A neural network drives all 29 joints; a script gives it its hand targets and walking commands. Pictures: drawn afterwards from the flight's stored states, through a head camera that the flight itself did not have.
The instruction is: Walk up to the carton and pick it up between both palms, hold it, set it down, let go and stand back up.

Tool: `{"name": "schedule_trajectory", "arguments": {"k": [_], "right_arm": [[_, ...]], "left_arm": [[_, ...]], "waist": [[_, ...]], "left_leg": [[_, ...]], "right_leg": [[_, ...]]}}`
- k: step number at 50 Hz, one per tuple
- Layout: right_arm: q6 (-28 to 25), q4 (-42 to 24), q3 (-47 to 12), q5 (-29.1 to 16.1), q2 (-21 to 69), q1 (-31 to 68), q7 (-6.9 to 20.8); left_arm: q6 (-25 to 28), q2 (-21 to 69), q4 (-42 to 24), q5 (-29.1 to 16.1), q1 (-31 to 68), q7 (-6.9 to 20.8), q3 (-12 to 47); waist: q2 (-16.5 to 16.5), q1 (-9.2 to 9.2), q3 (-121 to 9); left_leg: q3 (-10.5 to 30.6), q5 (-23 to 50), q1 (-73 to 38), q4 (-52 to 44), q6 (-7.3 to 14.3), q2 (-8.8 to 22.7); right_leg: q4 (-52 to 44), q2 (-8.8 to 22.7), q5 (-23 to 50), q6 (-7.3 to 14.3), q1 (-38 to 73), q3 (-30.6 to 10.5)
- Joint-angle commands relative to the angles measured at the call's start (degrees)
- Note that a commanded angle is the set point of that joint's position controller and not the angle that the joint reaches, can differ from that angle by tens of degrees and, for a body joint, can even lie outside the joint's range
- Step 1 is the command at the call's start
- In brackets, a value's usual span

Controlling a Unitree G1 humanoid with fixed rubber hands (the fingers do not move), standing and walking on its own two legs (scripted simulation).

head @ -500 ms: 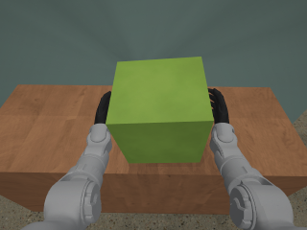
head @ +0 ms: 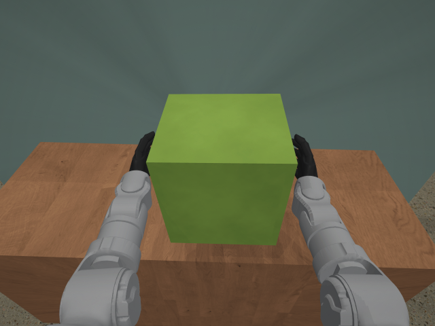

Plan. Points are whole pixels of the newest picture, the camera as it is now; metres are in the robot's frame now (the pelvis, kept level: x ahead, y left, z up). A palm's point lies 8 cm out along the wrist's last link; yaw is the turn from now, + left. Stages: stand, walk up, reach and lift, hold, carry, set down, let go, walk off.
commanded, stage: reach and lift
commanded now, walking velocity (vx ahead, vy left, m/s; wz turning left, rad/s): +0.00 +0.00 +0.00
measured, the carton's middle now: (223, 171) +0.43 +0.01 +0.08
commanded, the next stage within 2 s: hold in 0.94 s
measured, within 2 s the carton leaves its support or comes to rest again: neither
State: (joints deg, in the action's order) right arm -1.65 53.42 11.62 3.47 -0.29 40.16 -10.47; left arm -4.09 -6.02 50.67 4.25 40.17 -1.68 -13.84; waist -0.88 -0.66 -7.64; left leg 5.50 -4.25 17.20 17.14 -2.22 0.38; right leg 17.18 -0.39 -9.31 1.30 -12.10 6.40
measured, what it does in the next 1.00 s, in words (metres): stands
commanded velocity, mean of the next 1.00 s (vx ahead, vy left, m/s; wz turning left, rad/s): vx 0.00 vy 0.00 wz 0.00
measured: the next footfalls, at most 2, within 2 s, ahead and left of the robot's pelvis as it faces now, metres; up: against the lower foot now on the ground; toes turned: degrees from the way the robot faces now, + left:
none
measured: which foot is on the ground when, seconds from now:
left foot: down 0.00-1.00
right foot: down 0.00-1.00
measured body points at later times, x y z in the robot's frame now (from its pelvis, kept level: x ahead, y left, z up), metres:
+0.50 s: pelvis -0.01 +0.00 +0.00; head -0.05 +0.03 +0.45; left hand +0.39 +0.19 +0.16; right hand +0.39 -0.14 +0.15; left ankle +0.05 +0.14 -0.75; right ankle -0.01 -0.10 -0.75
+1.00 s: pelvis -0.01 +0.00 +0.00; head -0.06 +0.03 +0.45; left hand +0.39 +0.19 +0.17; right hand +0.38 -0.14 +0.16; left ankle +0.05 +0.14 -0.75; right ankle -0.01 -0.10 -0.75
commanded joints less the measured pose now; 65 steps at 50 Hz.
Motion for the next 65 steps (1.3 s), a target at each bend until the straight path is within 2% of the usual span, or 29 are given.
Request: {"name": "schedule_trajectory", "arguments": {"k": [1, 10, 19, 36, 65], "right_arm": [[-0.71, -17.66, -19.25, -2.19, 38.03, 36.32, 7.18], [2.80, -21.92, -19.47, -5.35, 35.97, 41.29, 6.76], [6.05, -25.19, -19.87, -7.62, 34.91, 43.50, 6.13], [9.66, -29.62, -21.47, -10.62, 32.35, 43.83, 5.44], [13.89, -33.82, -21.98, -13.05, 28.45, 47.41, 5.68]], "left_arm": [[-0.03, 37.03, -17.17, 4.28, 35.09, 12.85, 13.46], [-8.61, 39.65, -22.74, 4.39, 34.19, 13.46, 15.10], [-13.50, 39.98, -25.14, 4.00, 34.17, 13.99, 15.88], [-18.31, 40.05, -30.82, 3.67, 32.41, 13.57, 17.25], [-24.87, 37.50, -35.95, 4.08, 33.62, 13.78, 15.43]], "waist": [[-1.70, -3.27, -21.89], [0.58, -2.77, -20.59], [-0.11, -3.65, -19.24], [-0.28, -5.07, -19.32], [0.21, -4.52, -17.21]], "left_leg": [[-6.87, 5.07, -12.11, -1.65, 1.26, -2.83], [-6.70, 5.96, -14.84, -0.96, 1.48, -2.99], [-6.22, 3.78, -15.72, -0.83, 2.23, -3.29], [-5.39, 5.16, -17.94, -0.15, 2.04, -3.21], [-5.37, 5.38, -20.40, -0.64, 2.47, -3.18]], "right_leg": [[-0.93, 1.08, 22.80, -5.23, 22.28, -5.29], [-2.07, -0.08, 16.71, -4.09, 20.11, -4.79], [-2.93, -0.41, 12.12, -4.04, 18.93, -4.52], [-2.71, -0.81, 12.84, -4.12, 18.58, -4.05], [-3.44, -1.62, 8.26, -4.03, 17.25, -2.90]]}}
